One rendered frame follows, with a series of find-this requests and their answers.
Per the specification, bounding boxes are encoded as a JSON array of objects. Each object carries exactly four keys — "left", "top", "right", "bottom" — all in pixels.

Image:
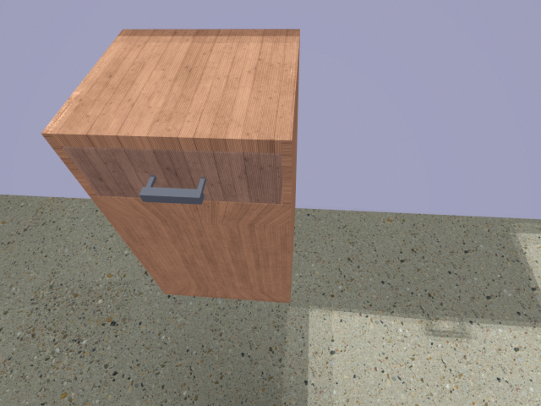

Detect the handle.
[{"left": 139, "top": 175, "right": 206, "bottom": 205}]

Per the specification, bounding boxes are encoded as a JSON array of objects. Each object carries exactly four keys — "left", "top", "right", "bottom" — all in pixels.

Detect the drawer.
[{"left": 63, "top": 146, "right": 282, "bottom": 204}]

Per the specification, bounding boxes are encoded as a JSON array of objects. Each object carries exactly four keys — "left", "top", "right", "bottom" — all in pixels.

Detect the cabinet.
[{"left": 41, "top": 29, "right": 300, "bottom": 303}]

